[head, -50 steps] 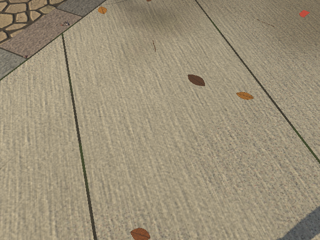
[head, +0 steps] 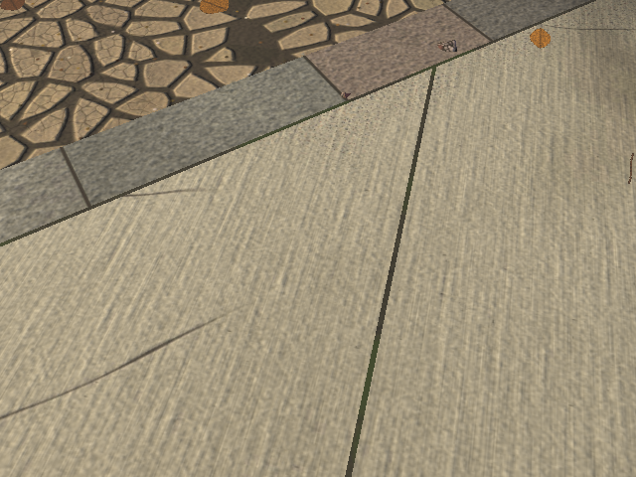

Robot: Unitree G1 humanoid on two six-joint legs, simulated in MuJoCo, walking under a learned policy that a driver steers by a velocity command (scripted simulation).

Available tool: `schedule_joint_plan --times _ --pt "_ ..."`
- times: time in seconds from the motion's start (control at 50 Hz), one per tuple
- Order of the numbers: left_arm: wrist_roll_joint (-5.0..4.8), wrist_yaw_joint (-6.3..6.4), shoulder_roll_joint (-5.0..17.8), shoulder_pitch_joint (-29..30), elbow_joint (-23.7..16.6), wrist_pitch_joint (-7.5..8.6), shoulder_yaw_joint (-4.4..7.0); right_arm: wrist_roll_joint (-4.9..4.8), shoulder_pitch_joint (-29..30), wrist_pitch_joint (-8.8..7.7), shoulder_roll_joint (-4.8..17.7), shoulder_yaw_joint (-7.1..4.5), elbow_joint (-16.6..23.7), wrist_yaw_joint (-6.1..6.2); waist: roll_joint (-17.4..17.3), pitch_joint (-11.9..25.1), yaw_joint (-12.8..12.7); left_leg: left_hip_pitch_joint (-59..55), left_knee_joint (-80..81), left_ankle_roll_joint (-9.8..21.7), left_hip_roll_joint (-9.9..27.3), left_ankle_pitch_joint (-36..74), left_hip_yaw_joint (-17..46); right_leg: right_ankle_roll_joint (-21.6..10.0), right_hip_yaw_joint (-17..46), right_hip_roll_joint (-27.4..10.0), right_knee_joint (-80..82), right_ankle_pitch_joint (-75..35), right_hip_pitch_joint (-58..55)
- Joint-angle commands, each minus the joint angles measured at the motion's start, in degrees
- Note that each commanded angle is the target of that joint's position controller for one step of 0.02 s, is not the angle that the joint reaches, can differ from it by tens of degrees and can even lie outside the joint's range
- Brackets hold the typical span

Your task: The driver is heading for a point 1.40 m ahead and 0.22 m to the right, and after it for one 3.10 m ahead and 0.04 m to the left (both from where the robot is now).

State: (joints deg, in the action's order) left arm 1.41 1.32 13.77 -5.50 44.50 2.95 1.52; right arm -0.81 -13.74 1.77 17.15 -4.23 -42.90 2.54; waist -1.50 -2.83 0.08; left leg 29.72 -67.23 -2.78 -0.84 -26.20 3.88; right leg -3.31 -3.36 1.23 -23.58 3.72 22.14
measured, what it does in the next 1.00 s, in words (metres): walks ahead: left foot, then right foot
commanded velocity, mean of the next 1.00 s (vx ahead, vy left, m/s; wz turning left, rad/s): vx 0.10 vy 0.00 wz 0.09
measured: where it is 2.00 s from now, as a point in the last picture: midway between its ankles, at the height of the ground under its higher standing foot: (341, 366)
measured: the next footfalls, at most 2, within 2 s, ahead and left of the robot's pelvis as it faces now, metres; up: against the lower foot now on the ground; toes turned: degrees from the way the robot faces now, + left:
left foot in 0.20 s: +0.08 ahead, +0.14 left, +0.00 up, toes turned +2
right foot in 0.98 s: +0.21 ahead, -0.11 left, +0.00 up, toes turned -1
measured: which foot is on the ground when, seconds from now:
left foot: up 0.00-0.18, down 0.20-0.98, up 1.00-1.00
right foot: down 0.00-0.74, up 0.76-0.96, down 0.98-1.00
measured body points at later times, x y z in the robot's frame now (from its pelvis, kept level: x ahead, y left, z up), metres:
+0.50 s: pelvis +0.06 +0.04 +0.00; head +0.07 +0.04 +0.45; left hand +0.15 +0.30 -0.13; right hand +0.21 -0.19 -0.11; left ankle +0.04 +0.13 -0.73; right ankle +0.09 -0.10 -0.73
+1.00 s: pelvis +0.14 -0.01 -0.01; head +0.15 -0.03 +0.44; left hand +0.24 +0.27 -0.12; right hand +0.16 -0.28 -0.15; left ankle +0.04 +0.13 -0.73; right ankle +0.17 -0.11 -0.74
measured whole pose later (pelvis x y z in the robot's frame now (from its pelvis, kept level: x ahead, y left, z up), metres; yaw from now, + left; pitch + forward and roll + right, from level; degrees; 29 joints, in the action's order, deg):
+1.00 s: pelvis +0.14 -0.01 -0.01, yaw +2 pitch +0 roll +1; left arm -1.4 -1.4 15.2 -8.8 56.8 5.3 2.9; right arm -1.1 -22.4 -2.7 15.5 -4.0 -51.0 0.4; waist -1.7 -0.3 1.1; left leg 6.6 -30.9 0.3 1.0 -23.6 0.9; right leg -3.2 -3.4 -1.2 -33.7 15.8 18.5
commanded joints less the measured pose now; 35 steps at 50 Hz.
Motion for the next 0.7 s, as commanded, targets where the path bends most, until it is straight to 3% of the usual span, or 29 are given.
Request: schedule_joint_plan --times 0.02,0.06,0.12,0.16,0.18,0.2,0.22,0.24,0.26,0.3,0.34,0.36,0.38,0.44,0.64,0.68,0.7 --pt "-0.61 -0.04 8.0 0.0 -2.3 0.78 2.09 0.42 -6.4 -0.41 -0.1 0.47 2.5 -0.01 7.3 8.0 1.0 -3.5 8.8 0.4 2.4 1.9 -1.8 -12.2 12.2 -14.0 12.3 4.4 -4.5" --pt "-0.84 -0.11 8.8 0.5 -2.1 0.75 2.35 0.78 -3.4 -0.93 -0.1 1.04 3.6 -0.28 7.1 8.7 0.4 -6.7 17.0 1.2 3.2 3.3 -2.0 -12.7 11.6 -14.8 11.7 2.6 -4.9" --pt "-1.39 -0.43 9.9 -0.5 -1.6 -0.12 2.55 0.59 -2.9 -1.32 1.6 0.88 3.9 -0.87 7.8 9.5 0.2 -11.7 26.3 2.2 2.1 7.3 -3.7 -12.1 11.2 -15.3 10.1 4.7 -5.8" --pt "-2.12 -0.61 8.6 -0.3 -1.2 -0.87 1.89 0.88 -4.8 -1.26 1.4 0.72 3.0 -1.23 7.3 8.9 2.0 -18.7 37.1 4.0 0.5 13.3 -5.6 -9.3 9.6 -13.6 7.0 8.7 -3.1" --pt "-2.21 -0.77 6.6 -2.1 -0.4 -0.92 1.15 1.35 -4.8 -1.14 2.0 0.55 3.3 -1.19 6.8 8.3 2.3 -22.2 41.6 5.4 1.0 14.7 -4.2 -6.0 8.5 -11.7 4.7 11.0 -1.0" --pt "-1.54 -1.18 4.1 -3.1 -0.5 -0.67 0.21 2.24 -5.1 -1.03 4.8 0.17 4.5 -0.83 1.8 8.6 1.5 -25.3 46.1 8.0 8.3 16.3 5.1 -1.3 5.5 -8.5 -2.0 14.5 2.5" --pt "-0.57 -1.38 1.2 -5.1 -1.3 -0.13 -0.39 2.56 -1.2 -0.7 8.2 -0.28 5.6 -0.45 -11.1 6.8 -2.9 -19.7 49.2 13.4 15.9 15.1 14.2 3.0 -1.5 -1.8 -7.7 18.5 4.3" --pt "-0.26 -1.0 4.8 -2.4 -1.1 -0.1 0.37 2.82 0.8 -1.27 5.2 0.37 6.2 -0.79 -10.6 4.9 -0.4 -13.1 52.2 15.9 16.4 9.3 15.4 3.6 1.6 -2.5 -10.6 19.0 0.2" --pt "-0.72 -0.97 5.6 -2.5 -0.7 -0.21 0.71 2.89 3.2 -2.09 2.9 1.07 6.2 -1.02 -9.7 3.3 -1.7 -12.0 51.8 14.2 13.9 7.2 12.7 3.4 2.3 -2.7 -10.0 15.7 -1.3" --pt "0.0 -0.7 5.3 -3.8 1.2 -0.55 0.65 2.11 4.0 -3.36 1.5 1.51 5.6 -1.5 -8.5 3.5 -2.0 -13.1 48.7 10.3 9.7 11.2 7.5 3.9 2.1 -2.7 -5.9 8.0 -4.8" --pt "0.07 -0.87 5.6 -5.3 1.8 -0.66 0.39 1.79 2.2 -3.94 1.1 1.78 4.5 -1.77 -5.8 4.8 -2.2 -13.9 45.5 8.4 7.5 16.4 5.7 4.0 3.7 -4.7 -3.4 0.7 -9.3" --pt "-0.47 -0.87 7.2 -5.4 2.5 -0.67 0.75 1.76 -0.3 -4.0 0.7 1.8 4.2 -1.92 -2.9 4.7 -0.8 -13.8 45.1 7.6 5.9 17.0 4.6 3.7 3.6 -4.8 -4.1 0.7 -10.0" --pt "-0.98 -0.94 7.0 -5.5 3.2 -0.72 0.86 1.8 -0.7 -3.89 1.1 1.74 3.8 -1.89 -0.9 4.0 -1.0 -14.6 44.4 7.2 5.2 17.4 3.7 3.3 3.6 -4.4 -4.1 2.0 -8.8" --pt "-0.88 -0.83 5.6 -4.4 4.4 -0.79 0.54 1.51 -0.1 -3.67 1.6 1.39 3.7 -1.61 1.4 3.8 -0.9 -15.9 42.4 7.3 4.5 21.9 2.6 3.5 3.9 -4.5 -4.0 -0.4 -9.0" --pt "-1.38 0.25 5.7 -4.2 9.2 -1.86 0.89 1.39 -0.7 -3.19 0.3 0.93 1.1 -1.66 1.4 4.6 -1.2 -17.6 41.7 7.0 3.3 27.8 0.9 3.4 4.2 -4.8 -4.9 -2.4 -11.8" --pt "-1.4 0.43 5.7 -4.1 10.1 -2.07 0.98 1.37 -1.0 -3.19 0.2 0.82 0.2 -1.56 1.2 4.2 -1.2 -17.6 41.9 6.8 3.2 27.6 0.7 3.4 4.2 -4.7 -4.8 -2.2 -12.1" --pt "-1.42 0.46 5.2 -5.2 11.2 -2.22 0.94 1.27 -2.5 -3.1 0.3 0.68 -1.0 -1.48 0.5 5.4 -1.2 -18.2 42.9 7.1 2.9 20.8 0.5 3.3 3.0 -3.7 -5.3 3.3 -12.4"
